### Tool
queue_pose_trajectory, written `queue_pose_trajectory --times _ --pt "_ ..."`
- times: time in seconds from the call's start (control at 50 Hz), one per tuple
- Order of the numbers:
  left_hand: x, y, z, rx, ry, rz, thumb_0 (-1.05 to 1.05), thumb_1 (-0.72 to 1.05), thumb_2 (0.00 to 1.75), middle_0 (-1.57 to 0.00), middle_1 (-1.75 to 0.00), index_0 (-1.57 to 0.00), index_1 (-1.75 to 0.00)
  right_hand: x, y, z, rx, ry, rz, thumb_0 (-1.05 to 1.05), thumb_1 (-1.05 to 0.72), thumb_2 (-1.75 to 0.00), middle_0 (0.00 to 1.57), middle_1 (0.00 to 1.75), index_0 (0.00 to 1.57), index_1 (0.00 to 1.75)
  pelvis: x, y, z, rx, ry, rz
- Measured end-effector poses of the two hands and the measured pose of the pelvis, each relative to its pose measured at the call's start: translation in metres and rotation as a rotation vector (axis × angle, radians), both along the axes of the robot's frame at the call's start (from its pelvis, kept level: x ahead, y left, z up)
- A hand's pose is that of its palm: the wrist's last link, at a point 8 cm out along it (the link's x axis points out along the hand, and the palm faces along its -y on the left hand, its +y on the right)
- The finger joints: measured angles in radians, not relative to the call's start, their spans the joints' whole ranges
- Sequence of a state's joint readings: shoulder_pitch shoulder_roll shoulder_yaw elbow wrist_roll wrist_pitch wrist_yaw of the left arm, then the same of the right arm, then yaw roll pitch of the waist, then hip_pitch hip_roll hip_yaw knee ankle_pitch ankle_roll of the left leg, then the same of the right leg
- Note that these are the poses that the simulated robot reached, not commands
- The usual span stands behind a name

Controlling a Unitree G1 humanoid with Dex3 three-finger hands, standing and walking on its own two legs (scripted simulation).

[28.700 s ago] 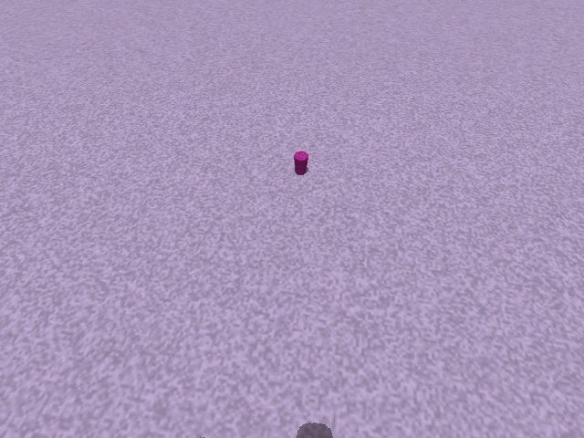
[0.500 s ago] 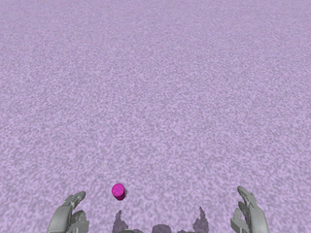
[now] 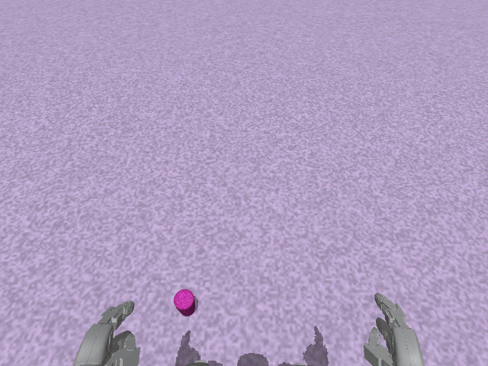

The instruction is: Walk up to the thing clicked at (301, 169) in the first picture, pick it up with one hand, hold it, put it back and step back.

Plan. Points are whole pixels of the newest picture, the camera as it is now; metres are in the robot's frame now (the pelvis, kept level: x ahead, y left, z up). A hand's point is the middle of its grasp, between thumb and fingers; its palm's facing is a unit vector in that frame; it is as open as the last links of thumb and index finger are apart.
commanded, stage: home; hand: left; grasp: from above
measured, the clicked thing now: (185, 304) +0.44 +0.22 -0.66
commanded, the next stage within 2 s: stand in 0.36 s
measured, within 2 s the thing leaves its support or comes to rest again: neither
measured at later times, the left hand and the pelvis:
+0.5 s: hand (133, 351) +0.17 +0.19 -0.06, palm faces +0.02 -0.97 -0.25, open 7.4 cm; pelvis +0.00 +0.00 +0.00, yaw +0 degrees
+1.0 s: hand out of the picture +0.05 +0.24 -0.11, palm faces +0.04 -0.95 -0.32, open 7.4 cm; pelvis +0.00 +0.01 +0.05, yaw +0 degrees
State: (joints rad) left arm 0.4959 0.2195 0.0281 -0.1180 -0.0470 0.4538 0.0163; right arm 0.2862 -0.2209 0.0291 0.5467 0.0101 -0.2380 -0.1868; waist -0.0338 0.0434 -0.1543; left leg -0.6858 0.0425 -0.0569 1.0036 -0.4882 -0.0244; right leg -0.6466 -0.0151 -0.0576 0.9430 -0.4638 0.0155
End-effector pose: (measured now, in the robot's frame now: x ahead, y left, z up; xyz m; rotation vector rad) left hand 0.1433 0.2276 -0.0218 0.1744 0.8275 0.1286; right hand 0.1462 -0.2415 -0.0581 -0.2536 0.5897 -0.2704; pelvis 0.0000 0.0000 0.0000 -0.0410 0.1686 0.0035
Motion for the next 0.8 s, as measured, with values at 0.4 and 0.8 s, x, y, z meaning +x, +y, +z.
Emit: queue_pose_trajectory --times 0.4,0.8 --pt "0.001 0.003 0.0 0.0 -0.001 -0.001 0.01 0.9 0.9 -0.2 -0.3 -0.21 -0.3 0.0 0.006 -0.002 0.008 0.006 0.001 0.02 -0.9 -0.9 0.21 0.3 0.2 0.3 0.001 0.003 -0.001 -0.003 0.007 -0.001" --pt "-0.058 0.059 -0.053 0.129 0.254 0.051 0.01 0.9 0.9 -0.2 -0.3 -0.21 -0.3 -0.055 -0.029 -0.016 0.001 0.507 0.045 0.01 -0.9 -0.9 0.2 0.3 0.2 0.3 -0.002 0.008 0.033 0.036 -0.17 -0.008"
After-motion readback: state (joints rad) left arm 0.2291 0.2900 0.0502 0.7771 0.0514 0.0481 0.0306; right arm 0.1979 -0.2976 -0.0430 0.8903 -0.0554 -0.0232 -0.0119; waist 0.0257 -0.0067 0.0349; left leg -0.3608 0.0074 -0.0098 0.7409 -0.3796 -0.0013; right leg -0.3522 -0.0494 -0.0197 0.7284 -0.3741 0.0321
